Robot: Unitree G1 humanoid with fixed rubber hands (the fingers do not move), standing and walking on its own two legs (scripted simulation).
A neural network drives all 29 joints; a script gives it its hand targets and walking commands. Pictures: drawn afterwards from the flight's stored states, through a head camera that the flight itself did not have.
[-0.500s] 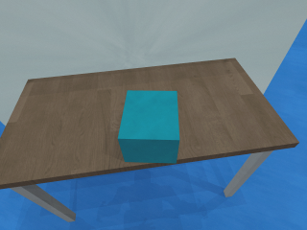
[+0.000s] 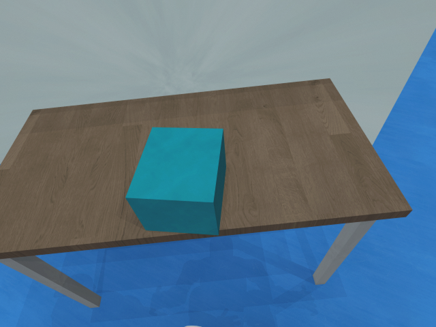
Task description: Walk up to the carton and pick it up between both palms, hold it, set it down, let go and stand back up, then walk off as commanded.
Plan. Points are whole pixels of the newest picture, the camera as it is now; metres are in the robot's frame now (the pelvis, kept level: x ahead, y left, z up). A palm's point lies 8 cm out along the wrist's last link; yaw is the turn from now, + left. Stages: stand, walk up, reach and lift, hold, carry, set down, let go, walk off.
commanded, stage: walk up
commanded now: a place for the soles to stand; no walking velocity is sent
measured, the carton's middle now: (184, 179) +0.43 +0.12 -0.02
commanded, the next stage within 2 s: none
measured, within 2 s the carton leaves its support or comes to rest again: neither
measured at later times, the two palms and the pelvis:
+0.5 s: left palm out of the picture +0.08 +0.39 -0.12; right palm (373, 313) +0.17 -0.24 -0.09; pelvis +0.03 +0.06 +0.00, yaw +8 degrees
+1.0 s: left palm out of the picture +0.09 +0.36 -0.11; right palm out of the picture +0.14 -0.25 -0.10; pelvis +0.02 +0.05 +0.00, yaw +5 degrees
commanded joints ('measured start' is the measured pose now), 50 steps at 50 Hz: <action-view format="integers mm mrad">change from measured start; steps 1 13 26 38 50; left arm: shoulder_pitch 19 -10 8 -146 -116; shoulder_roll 304 330 228 292 204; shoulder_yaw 64 69 10 0 -31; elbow -83 -189 -175 -144 -38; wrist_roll -36 -39 -69 -21 -47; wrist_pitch -61 -45 -27 -60 -46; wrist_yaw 47 62 50 36 15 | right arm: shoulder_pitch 90 30 22 -92 -193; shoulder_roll -194 -151 -185 -109 -147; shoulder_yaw -51 -56 -46 -17 13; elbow -50 -167 -168 -122 -8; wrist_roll -20 -6 7 23 -3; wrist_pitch -7 -11 -67 -38 -79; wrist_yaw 0 35 -12 8 17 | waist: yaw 8 -4 -43 -72 -11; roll -105 -230 82 -173 60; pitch -30 -143 -124 -35 -89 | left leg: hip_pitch -150 46 351 249 121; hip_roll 22 20 273 67 159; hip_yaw -63 120 -143 40 -39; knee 90 -295 -358 -282 -560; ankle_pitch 53 216 910 50 302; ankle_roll -15 37 216 32 36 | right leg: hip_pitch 173 139 -196 -190 82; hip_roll -246 -232 0 -200 -68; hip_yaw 233 35 94 283 129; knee -186 107 277 -194 -157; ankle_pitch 200 545 -183 -8 92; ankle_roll -171 -152 2 -159 -49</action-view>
